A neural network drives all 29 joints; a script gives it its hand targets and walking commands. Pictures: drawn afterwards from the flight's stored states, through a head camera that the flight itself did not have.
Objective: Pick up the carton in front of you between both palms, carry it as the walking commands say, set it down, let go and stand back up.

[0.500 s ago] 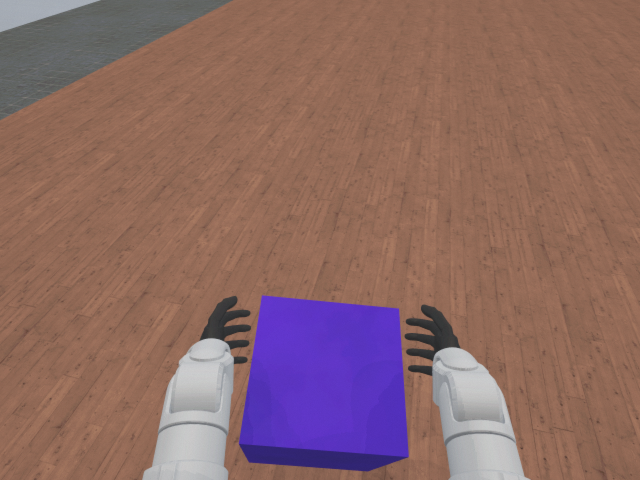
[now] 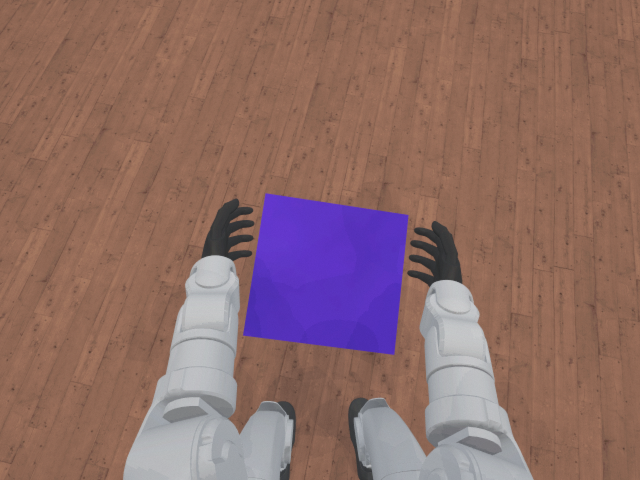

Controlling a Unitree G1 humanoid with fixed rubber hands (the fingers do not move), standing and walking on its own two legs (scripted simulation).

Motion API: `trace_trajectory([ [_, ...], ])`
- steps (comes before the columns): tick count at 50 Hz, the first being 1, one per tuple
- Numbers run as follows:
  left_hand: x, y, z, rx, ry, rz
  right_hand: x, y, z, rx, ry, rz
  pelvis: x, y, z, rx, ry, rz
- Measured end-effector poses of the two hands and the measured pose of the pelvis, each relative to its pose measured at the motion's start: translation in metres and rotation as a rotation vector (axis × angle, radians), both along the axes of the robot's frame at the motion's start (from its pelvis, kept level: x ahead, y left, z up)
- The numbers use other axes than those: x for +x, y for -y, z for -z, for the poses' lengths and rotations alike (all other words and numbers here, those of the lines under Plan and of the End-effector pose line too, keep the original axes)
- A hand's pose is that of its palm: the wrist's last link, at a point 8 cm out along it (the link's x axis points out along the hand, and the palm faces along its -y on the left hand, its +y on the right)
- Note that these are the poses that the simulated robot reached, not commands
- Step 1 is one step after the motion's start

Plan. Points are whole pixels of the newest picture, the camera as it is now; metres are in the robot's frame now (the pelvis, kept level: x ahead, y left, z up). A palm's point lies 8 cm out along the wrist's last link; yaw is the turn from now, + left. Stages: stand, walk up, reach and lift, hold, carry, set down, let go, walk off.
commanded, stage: set down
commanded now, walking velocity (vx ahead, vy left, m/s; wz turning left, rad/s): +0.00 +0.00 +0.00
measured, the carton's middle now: (320, 276) +0.41 +0.00 -0.23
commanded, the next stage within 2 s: none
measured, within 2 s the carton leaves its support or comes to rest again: rests again in 1.34 s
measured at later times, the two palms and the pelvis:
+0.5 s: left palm (244, 248) +0.45 +0.13 -0.21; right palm (414, 280) +0.39 -0.16 -0.22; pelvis -0.03 +0.01 -0.13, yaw +0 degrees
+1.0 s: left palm (261, 250) +0.51 +0.12 -0.38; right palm (393, 286) +0.42 -0.16 -0.39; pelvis -0.05 +0.01 -0.25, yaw -2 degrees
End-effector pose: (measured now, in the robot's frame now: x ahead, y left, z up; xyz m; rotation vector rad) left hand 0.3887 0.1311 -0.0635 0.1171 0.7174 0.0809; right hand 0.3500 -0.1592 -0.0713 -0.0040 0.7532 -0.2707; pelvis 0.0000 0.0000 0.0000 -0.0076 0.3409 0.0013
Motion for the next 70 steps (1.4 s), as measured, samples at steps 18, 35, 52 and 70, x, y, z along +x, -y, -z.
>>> trace_trajectory([
  [18,0.052,0.003,0.107,-0.040,0.040,0.023,0.038,0.002,0.102,0.044,0.055,0.077,-0.020,-0.005,0.097,-0.003,-0.343,0.004],
  [35,0.086,0.016,0.217,-0.008,0.003,0.097,0.056,0.010,0.210,0.029,0.025,0.133,-0.036,-0.008,0.183,-0.021,-0.445,-0.001],
  [52,0.124,0.010,0.332,0.023,-0.029,0.173,0.075,0.000,0.326,0.022,0.002,0.163,-0.049,-0.012,0.260,-0.049,-0.461,0.000],
  [70,0.170,0.007,0.378,-0.003,0.003,0.226,0.115,0.000,0.371,0.048,0.072,0.138,-0.051,-0.021,0.310,-0.087,-0.440,0.004],
])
